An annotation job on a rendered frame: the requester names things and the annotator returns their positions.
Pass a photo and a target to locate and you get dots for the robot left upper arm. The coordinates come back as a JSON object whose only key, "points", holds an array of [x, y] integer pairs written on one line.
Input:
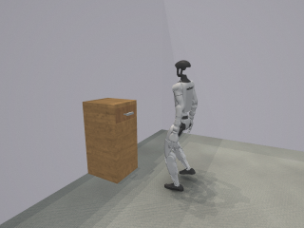
{"points": [[177, 89]]}

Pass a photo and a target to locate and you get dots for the right robot hand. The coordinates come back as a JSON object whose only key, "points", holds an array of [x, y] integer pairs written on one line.
{"points": [[189, 129]]}

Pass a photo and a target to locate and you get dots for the drawer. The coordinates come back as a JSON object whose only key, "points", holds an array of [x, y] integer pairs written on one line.
{"points": [[120, 111]]}

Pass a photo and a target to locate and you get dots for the left robot thigh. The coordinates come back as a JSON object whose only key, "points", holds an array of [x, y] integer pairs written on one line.
{"points": [[167, 150]]}

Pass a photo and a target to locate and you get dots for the handle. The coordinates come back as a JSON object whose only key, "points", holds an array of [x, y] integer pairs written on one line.
{"points": [[129, 113]]}

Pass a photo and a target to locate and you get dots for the right robot foot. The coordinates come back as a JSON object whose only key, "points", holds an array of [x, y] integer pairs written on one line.
{"points": [[191, 171]]}

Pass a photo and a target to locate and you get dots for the left robot forearm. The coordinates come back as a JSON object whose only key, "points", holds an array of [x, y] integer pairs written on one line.
{"points": [[177, 122]]}

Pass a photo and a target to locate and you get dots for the right robot forearm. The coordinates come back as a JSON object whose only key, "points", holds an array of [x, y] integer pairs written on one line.
{"points": [[192, 112]]}

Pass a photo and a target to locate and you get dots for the cabinet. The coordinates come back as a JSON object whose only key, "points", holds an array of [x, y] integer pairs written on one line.
{"points": [[111, 148]]}

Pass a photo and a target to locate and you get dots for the left robot hand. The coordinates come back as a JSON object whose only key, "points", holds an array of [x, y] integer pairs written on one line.
{"points": [[174, 137]]}

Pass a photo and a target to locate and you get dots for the robot right upper arm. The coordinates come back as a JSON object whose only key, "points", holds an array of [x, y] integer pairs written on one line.
{"points": [[194, 98]]}

